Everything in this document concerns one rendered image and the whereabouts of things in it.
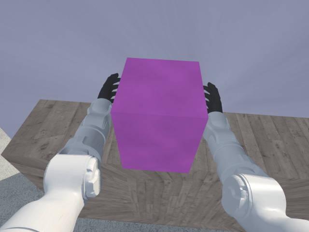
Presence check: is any robot right forearm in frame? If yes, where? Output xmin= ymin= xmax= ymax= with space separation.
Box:
xmin=203 ymin=112 xmax=270 ymax=184

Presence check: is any right robot upper arm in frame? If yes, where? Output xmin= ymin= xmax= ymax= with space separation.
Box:
xmin=221 ymin=173 xmax=309 ymax=232

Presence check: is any robot left forearm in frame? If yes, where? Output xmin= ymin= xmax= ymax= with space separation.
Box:
xmin=43 ymin=98 xmax=112 ymax=191

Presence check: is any left robot hand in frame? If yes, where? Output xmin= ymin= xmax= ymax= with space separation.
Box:
xmin=98 ymin=73 xmax=121 ymax=103

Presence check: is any pedestal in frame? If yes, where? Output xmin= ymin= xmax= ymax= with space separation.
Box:
xmin=1 ymin=99 xmax=309 ymax=232

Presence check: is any right robot hand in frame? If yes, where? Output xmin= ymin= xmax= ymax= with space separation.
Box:
xmin=203 ymin=82 xmax=223 ymax=113

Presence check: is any carton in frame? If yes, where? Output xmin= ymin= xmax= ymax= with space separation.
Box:
xmin=111 ymin=58 xmax=209 ymax=174

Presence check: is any left robot upper arm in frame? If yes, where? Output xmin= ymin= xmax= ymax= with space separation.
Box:
xmin=0 ymin=154 xmax=102 ymax=232

